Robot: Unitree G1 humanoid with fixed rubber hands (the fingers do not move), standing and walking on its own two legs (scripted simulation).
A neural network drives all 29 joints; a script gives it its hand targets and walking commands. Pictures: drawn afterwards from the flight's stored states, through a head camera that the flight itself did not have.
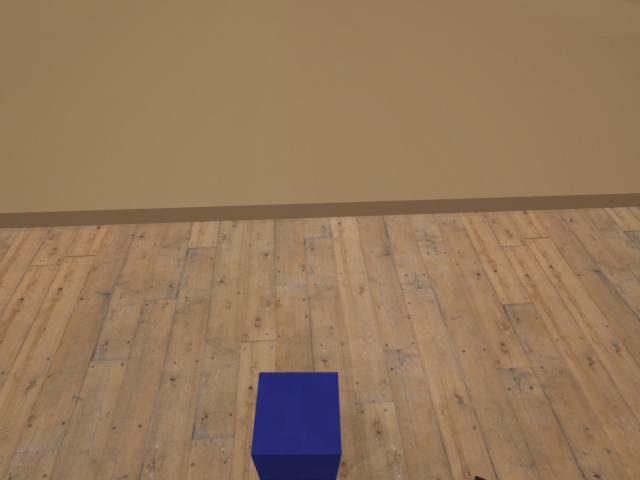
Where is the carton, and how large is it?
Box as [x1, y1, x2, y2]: [251, 372, 341, 479]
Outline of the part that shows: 259,372 251,456 260,479 335,479 341,453 337,372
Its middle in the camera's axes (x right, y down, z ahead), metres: -0.06 +0.50 +1.06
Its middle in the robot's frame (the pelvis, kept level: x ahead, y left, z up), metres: +0.42 +0.04 -0.64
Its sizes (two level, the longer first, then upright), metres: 0.210 0.200 0.250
